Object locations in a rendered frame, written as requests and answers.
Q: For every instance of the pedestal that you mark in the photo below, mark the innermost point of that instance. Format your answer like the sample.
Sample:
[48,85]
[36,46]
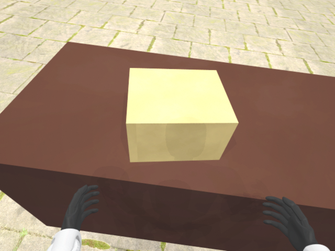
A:
[67,129]

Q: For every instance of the robot left hand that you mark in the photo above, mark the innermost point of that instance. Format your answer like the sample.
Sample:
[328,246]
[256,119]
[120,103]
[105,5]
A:
[75,213]

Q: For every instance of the robot right hand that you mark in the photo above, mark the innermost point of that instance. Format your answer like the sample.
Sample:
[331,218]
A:
[293,224]

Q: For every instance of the carton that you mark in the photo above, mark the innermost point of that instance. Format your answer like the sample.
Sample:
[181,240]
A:
[177,115]

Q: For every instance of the left robot forearm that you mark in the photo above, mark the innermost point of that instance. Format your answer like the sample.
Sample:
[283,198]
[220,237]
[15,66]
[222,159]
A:
[66,240]

